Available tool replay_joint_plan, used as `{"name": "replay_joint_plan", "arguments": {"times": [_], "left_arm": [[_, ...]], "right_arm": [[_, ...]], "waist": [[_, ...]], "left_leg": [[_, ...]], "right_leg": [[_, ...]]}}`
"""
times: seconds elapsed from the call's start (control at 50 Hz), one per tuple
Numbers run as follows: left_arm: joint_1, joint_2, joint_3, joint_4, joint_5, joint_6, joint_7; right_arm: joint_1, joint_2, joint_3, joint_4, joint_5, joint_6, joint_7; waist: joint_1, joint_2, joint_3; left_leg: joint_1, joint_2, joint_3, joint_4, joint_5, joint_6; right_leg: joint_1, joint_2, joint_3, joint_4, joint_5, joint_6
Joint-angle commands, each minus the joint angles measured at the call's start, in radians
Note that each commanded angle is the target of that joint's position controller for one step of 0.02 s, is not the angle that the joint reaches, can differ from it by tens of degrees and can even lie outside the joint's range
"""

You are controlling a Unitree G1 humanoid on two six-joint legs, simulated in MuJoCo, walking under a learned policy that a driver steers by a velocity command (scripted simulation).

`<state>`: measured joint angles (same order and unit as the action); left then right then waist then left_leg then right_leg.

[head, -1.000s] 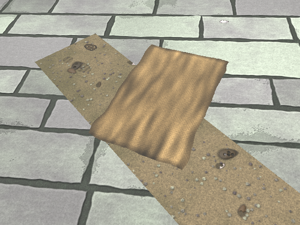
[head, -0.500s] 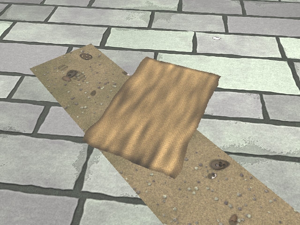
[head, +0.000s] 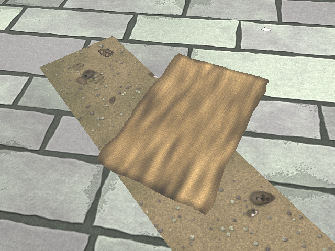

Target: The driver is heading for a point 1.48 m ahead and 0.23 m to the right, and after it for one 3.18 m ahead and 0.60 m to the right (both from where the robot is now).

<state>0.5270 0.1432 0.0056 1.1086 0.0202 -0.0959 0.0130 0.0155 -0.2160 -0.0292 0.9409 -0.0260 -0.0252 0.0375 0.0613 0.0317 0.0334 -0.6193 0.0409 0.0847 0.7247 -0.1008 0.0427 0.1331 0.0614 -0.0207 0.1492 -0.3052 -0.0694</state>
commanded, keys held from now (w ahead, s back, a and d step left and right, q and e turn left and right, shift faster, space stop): w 0.36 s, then w+e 0.60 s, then w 0.04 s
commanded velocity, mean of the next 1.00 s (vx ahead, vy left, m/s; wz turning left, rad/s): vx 0.49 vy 0.00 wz -0.25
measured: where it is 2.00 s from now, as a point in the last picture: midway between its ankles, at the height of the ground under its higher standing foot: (226, 126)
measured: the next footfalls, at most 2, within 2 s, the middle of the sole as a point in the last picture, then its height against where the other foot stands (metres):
left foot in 0.12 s outside the picture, level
right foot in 0.68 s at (208, 234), level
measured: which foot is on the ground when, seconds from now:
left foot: up 0.00-0.10, down 0.12-0.68, up 0.70-1.00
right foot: down 0.00-0.10, up 0.12-0.66, down 0.68-1.00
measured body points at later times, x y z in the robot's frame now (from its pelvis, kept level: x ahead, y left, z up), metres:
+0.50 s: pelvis +0.29 +0.03 +0.00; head +0.31 +0.04 +0.45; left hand +0.44 +0.26 -0.13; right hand +0.21 -0.20 -0.14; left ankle +0.20 +0.08 -0.74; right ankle +0.45 -0.12 -0.68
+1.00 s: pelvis +0.56 -0.03 +0.01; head +0.59 -0.05 +0.45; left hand +0.62 +0.24 -0.13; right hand +0.67 -0.31 -0.11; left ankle +0.75 +0.11 -0.67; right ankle +0.50 -0.06 -0.74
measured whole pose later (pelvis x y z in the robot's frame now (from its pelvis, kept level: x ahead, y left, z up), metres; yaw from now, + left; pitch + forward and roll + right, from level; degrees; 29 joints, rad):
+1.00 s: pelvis +0.56 -0.03 +0.01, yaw -18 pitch +1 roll +0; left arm 0.39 0.24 0.07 0.97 0.00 -0.06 0.00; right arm 0.06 -0.24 -0.03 0.80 -0.04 -0.04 0.01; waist 0.06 0.03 0.05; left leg -0.67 0.12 -0.05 0.84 -0.11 -0.04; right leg -0.08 0.15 0.08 0.28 -0.21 -0.13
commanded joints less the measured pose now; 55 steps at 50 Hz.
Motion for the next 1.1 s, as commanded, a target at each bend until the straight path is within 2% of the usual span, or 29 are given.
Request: {"name": "replay_joint_plan", "arguments": {"times": [0.02, 0.06, 0.08, 0.1, 0.12, 0.14, 0.16, 0.18, 0.2, 0.24, 0.3, 0.36, 0.4, 0.46, 0.54, 0.6, 0.64, 0.66, 0.68, 0.7, 0.72, 0.74, 0.76, 0.78, 0.82, 0.88, 0.98, 1.06, 1.1], "left_arm": [[0.047, 0.155, 0.024, -0.009, 0.001, -0.008, 0.007], [0.007, 0.178, 0.03, -0.013, 0.0, -0.01, 0.01], [-0.007, 0.19, 0.034, -0.015, 0.001, -0.007, 0.01], [-0.03, 0.197, 0.036, -0.021, -0.005, -0.002, 0.009], [-0.02, 0.163, 0.027, -0.045, -0.01, -0.001, 0.003], [0.103, 0.037, 0.009, -0.058, -0.034, 0.005, -0.01], [0.027, 0.153, 0.039, -0.057, -0.013, 0.009, -0.007], [-0.079, 0.163, 0.046, -0.096, -0.008, 0.006, -0.009], [-0.133, 0.151, 0.045, -0.109, -0.004, 0.0, -0.012], [-0.126, 0.117, 0.045, -0.106, 0.015, 0.02, -0.023], [-0.146, 0.09, 0.044, -0.119, 0.021, 0.048, -0.036], [-0.296, 0.107, 0.046, -0.173, 0.021, 0.059, -0.043], [-0.379, 0.105, 0.042, -0.201, 0.01, 0.06, -0.047], [-0.483, 0.086, 0.029, -0.235, -0.003, 0.055, -0.051], [-0.572, 0.089, 0.023, -0.272, -0.002, 0.05, -0.051], [-0.523, 0.109, 0.033, -0.268, 0.005, 0.043, -0.045], [-0.356, 0.144, 0.054, -0.221, 0.008, 0.037, -0.036], [-0.217, 0.171, 0.071, -0.179, 0.017, 0.031, -0.033], [-0.075, 0.253, 0.1, -0.154, 0.035, 0.032, -0.024], [-0.086, 0.339, 0.126, -0.17, 0.022, 0.049, -0.019], [-0.128, 0.305, 0.12, -0.168, -0.007, 0.06, -0.024], [-0.201, 0.268, 0.11, -0.182, -0.011, 0.06, -0.02], [-0.241, 0.212, 0.097, -0.182, -0.007, 0.057, -0.021], [-0.26, 0.188, 0.089, -0.183, -0.009, 0.049, -0.016], [-0.255, 0.177, 0.081, -0.182, -0.018, 0.031, -0.013], [-0.206, 0.236, 0.093, -0.179, -0.021, 0.018, -0.012], [-0.097, 0.237, 0.093, -0.179, -0.02, 0.029, -0.015], [-0.025, 0.221, 0.083, -0.167, -0.011, 0.029, -0.005], [-0.014, 0.228, 0.081, -0.165, -0.003, 0.027, 0.002]], "right_arm": [[-0.135, -0.044, 0.0, -0.106, 0.006, -0.018, -0.006], [-0.02, -0.075, -0.014, -0.082, 0.007, -0.025, -0.021], [0.111, -0.1, -0.028, -0.043, 0.01, -0.032, -0.029], [0.276, -0.121, -0.043, 0.01, 0.006, -0.041, -0.039], [0.432, -0.19, -0.065, 0.04, -0.02, -0.047, -0.05], [0.45, -0.262, -0.08, 0.036, -0.038, -0.043, -0.044], [0.382, -0.223, -0.079, 0.035, 0.007, -0.034, -0.032], [0.267, -0.162, -0.061, 0.015, 0.018, -0.037, -0.03], [0.219, -0.102, -0.046, 0.011, 0.015, -0.049, -0.026], [0.225, -0.039, -0.024, 0.039, 0.01, -0.066, -0.033], [0.309, -0.061, -0.022, 0.076, 0.014, -0.088, -0.039], [0.368, -0.084, -0.022, 0.087, 0.015, -0.088, -0.041], [0.4, -0.084, -0.019, 0.089, 0.013, -0.087, -0.041], [0.449, -0.076, -0.012, 0.1, 0.012, -0.09, -0.046], [0.508, -0.074, -0.007, 0.122, 0.003, -0.087, -0.061], [0.488, -0.102, -0.012, 0.12, 0.0, -0.082, -0.077], [0.461, -0.134, -0.022, 0.109, -0.004, -0.07, -0.083], [0.44, -0.146, -0.025, 0.096, 0.001, -0.063, -0.081], [0.413, -0.132, -0.021, 0.055, 0.008, -0.067, -0.074], [0.463, -0.055, -0.014, -0.002, 0.035, -0.078, -0.049], [0.356, -0.124, -0.026, -0.024, 0.011, -0.086, -0.046], [0.281, -0.119, -0.024, -0.06, 0.017, -0.1, -0.04], [0.275, -0.118, -0.026, -0.061, 0.019, -0.106, -0.041], [0.264, -0.109, -0.028, -0.069, 0.005, -0.092, -0.043], [0.287, -0.08, -0.024, -0.075, -0.022, -0.05, -0.038], [0.214, -0.073, -0.021, -0.121, -0.026, -0.022, -0.03], [0.008, -0.081, -0.015, -0.205, -0.015, -0.016, -0.021], [-0.102, -0.077, -0.003, -0.248, -0.008, -0.025, -0.013], [-0.132, -0.084, -0.001, -0.267, -0.005, -0.033, -0.01]], "waist": [[-0.018, -0.142, 0.108], [-0.08, -0.144, 0.041], [-0.133, -0.141, -0.03], [-0.204, -0.124, -0.112], [-0.245, -0.046, -0.218], [-0.153, 0.176, -0.316], [-0.161, 0.045, -0.265], [-0.117, 0.025, -0.097], [-0.098, -0.024, -0.024], [-0.036, -0.022, 0.008], [-0.015, 0.004, 0.018], [-0.038, 0.004, 0.057], [-0.058, 0.007, 0.065], [-0.089, 0.017, 0.073], [-0.114, 0.022, 0.084], [-0.074, 0.047, 0.04], [-0.002, 0.071, -0.052], [0.064, 0.064, -0.117], [0.124, -0.011, -0.208], [0.049, -0.293, -0.303], [0.049, -0.08, -0.247], [0.024, -0.055, -0.125], [-0.023, 0.027, -0.046], [-0.057, 0.04, -0.009], [-0.092, 0.015, -0.017], [-0.089, -0.034, 0.0], [-0.01, -0.082, 0.006], [0.04, -0.097, 0.013], [0.045, -0.105, 0.021]], "left_leg": [[0.043, -0.043, 0.048, -0.118, 0.013, 0.039], [0.199, -0.09, 0.054, -0.147, -0.031, 0.081], [0.323, -0.116, 0.05, -0.173, -0.047, 0.102], [0.526, -0.106, 0.037, -0.242, -0.001, 0.123], [0.767, 0.087, -0.177, -0.26, -0.172, 0.164], [0.986, 0.384, -0.713, -0.369, -0.262, 0.309], [0.891, 0.349, -0.807, -0.477, -0.384, 0.311], [0.734, 0.317, -0.625, -0.503, -0.377, 0.275], [0.603, 0.27, -0.511, -0.538, -0.243, 0.247], [0.462, 0.184, -0.344, -0.566, -0.058, 0.185], [0.438, 0.163, -0.253, -0.583, 0.098, 0.189], [0.468, 0.138, -0.198, -0.617, 0.138, 0.175], [0.502, 0.122, -0.141, -0.621, 0.207, 0.149], [0.543, 0.112, -0.065, -0.619, 0.309, 0.109], [0.683, 0.15, -0.003, -0.583, 0.448, 0.094], [0.77, 0.177, 0.046, -0.433, 0.818, 0.078], [0.782, 0.188, 0.067, -0.179, 0.984, 0.074], [0.697, 0.179, 0.087, 0.022, 0.87, 0.064], [0.475, 0.145, 0.104, 0.331, 0.535, 0.046], [0.03, -0.114, 0.06, 0.741, -0.391, -0.014], [-0.115, -0.06, -0.129, 0.778, -0.354, 0.008], [-0.143, -0.005, -0.144, 0.708, -0.262, 0.012], [-0.087, 0.028, -0.136, 0.611, -0.214, 0.008], [-0.029, 0.049, -0.14, 0.542, -0.21, -0.007], [0.058, 0.059, -0.13, 0.456, -0.206, -0.037], [0.032, 0.06, -0.094, 0.328, -0.151, -0.078], [-0.044, 0.038, -0.074, 0.084, 0.05, -0.095], [-0.048, 0.013, -0.056, -0.055, 0.105, -0.065], [-0.023, -0.002, -0.052, -0.116, 0.086, -0.04]], "right_leg": [[-0.076, -0.261, 0.084, 0.01, 0.703, -0.103], [-0.043, -0.268, 0.055, 0.152, 1.005, -0.081], [-0.028, -0.262, 0.044, 0.3, 1.094, -0.069], [-0.097, -0.237, 0.021, 0.496, 1.023, -0.053], [-0.293, -0.193, -0.002, 0.777, 0.681, -0.045], [-0.651, 0.002, -0.024, 1.163, -0.185, -0.007], [-0.739, -0.02, 0.092, 1.247, -0.158, -0.03], [-0.779, -0.078, 0.086, 1.215, -0.052, -0.038], [-0.744, -0.11, 0.081, 1.159, 0.01, -0.038], [-0.638, -0.148, 0.079, 1.069, 0.042, -0.024], [-0.646, -0.158, 0.048, 0.99, 0.046, 0.004], [-0.76, -0.178, 0.009, 0.879, 0.152, 0.031], [-0.791, -0.171, -0.008, 0.777, 0.225, 0.037], [-0.763, -0.135, -0.036, 0.616, 0.314, 0.027], [-0.762, -0.095, -0.075, 0.489, 0.313, -0.012], [-0.662, -0.03, -0.124, 0.446, 0.195, -0.065], [-0.498, 0.031, -0.144, 0.415, 0.109, -0.113], [-0.316, 0.031, -0.112, 0.334, 0.146, -0.148], [-0.079, -0.143, 0.119, 0.316, 0.082, -0.215], [0.21, -0.433, 0.714, 0.206, 0.146, -0.418], [0.18, -0.395, 0.707, 0.148, 0.106, -0.395], [0.047, -0.376, 0.572, 0.12, 0.134, -0.351], [-0.092, -0.336, 0.485, 0.089, 0.241, -0.302], [-0.191, -0.288, 0.412, 0.081, 0.338, -0.269], [-0.278, -0.224, 0.327, 0.071, 0.433, -0.234], [-0.328, -0.184, 0.284, 0.05, 0.484, -0.233], [-0.233, -0.148, 0.284, 0.065, 0.508, -0.159], [-0.116, -0.167, 0.284, 0.088, 0.575, -0.138], [-0.068, -0.194, 0.295, 0.107, 0.619, -0.136]]}}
